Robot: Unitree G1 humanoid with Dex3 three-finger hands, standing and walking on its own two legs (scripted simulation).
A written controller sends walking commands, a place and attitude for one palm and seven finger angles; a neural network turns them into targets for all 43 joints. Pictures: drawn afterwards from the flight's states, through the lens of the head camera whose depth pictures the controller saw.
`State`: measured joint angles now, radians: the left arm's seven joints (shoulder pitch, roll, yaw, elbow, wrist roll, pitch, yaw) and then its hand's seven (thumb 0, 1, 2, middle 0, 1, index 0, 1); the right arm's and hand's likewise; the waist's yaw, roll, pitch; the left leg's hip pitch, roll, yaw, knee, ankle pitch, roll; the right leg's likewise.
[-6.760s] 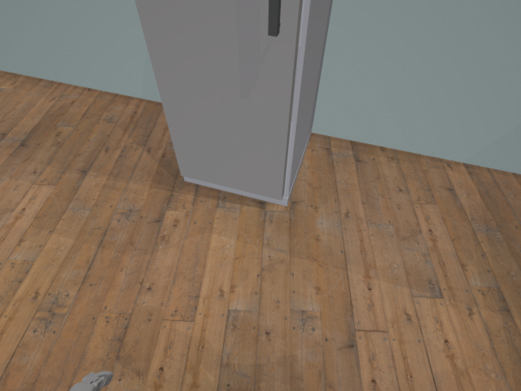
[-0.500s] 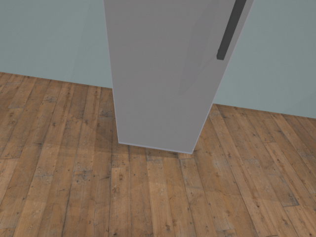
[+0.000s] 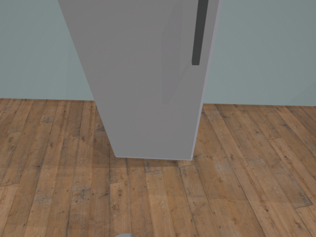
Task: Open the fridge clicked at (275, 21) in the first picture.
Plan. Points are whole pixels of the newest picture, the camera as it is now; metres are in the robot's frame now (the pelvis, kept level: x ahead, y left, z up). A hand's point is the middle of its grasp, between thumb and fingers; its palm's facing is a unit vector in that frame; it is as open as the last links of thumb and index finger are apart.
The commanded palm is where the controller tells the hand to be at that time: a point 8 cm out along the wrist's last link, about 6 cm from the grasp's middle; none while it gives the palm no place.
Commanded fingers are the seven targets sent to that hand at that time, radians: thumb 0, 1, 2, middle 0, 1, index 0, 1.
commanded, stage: take the last steps up to it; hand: right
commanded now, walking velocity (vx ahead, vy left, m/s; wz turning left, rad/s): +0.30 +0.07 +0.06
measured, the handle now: (201, 11) +0.71 -0.11 +0.26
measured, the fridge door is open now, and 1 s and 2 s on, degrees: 0 0 0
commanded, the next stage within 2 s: come to a stop and stand still in 0.38 s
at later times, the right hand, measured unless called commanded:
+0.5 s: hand (207, 209) +0.25 -0.14 -0.18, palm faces +0.02 +0.98 -0.21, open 7.2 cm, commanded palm none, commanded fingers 0.00 -0.90 -0.90 0.20 0.30 0.20 0.30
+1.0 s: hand (211, 220) +0.22 -0.15 -0.18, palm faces +0.02 +0.96 -0.27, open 7.4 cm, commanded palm none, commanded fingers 0.00 -0.90 -0.90 0.20 0.30 0.20 0.30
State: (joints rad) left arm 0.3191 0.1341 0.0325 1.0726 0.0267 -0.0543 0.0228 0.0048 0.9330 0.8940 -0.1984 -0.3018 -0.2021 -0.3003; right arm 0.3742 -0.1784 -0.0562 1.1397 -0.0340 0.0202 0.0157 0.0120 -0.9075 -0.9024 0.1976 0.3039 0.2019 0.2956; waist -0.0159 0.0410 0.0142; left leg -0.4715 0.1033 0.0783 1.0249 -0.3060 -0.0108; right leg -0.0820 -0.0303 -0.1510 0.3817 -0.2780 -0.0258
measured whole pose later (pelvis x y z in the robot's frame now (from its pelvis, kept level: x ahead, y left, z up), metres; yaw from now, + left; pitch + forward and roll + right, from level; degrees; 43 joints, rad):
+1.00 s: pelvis +0.19 +0.06 -0.02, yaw +3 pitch -1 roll -1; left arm 0.12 0.16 0.06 1.01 0.03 0.03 0.02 0.00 0.91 0.89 -0.20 -0.30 -0.20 -0.30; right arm 0.25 -0.20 -0.06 1.01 -0.03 0.04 -0.03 0.01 -0.91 -0.90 0.20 0.30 0.20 0.30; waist -0.02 -0.01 0.06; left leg -0.26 0.06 0.04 0.63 -0.40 -0.02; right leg -0.35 -0.08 -0.12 0.52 -0.14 0.00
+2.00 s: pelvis +0.14 +0.02 -0.01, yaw +4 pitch -3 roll +0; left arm 0.28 0.20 0.02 0.99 0.02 0.01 0.01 0.01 0.91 0.89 -0.20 -0.30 -0.20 -0.30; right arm 0.29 -0.21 0.00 0.98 -0.03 0.03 -0.03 0.01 -0.90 -0.90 0.20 0.30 0.20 0.30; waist 0.00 0.00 0.02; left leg -0.27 0.09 0.00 0.52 -0.20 -0.07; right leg -0.20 0.01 -0.09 0.54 -0.30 -0.04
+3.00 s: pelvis +0.15 +0.05 +0.00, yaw +2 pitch -2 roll +0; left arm 0.15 0.31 0.01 1.10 0.01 -0.01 0.00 0.01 0.91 0.89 -0.20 -0.30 -0.20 -0.30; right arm 0.15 -0.30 0.00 1.06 -0.02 0.00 -0.01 0.01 -0.90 -0.90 0.20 0.30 0.21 0.30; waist 0.00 -0.01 0.05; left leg -0.20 0.06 0.04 0.40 -0.16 -0.03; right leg -0.13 -0.02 -0.04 0.39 -0.22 0.01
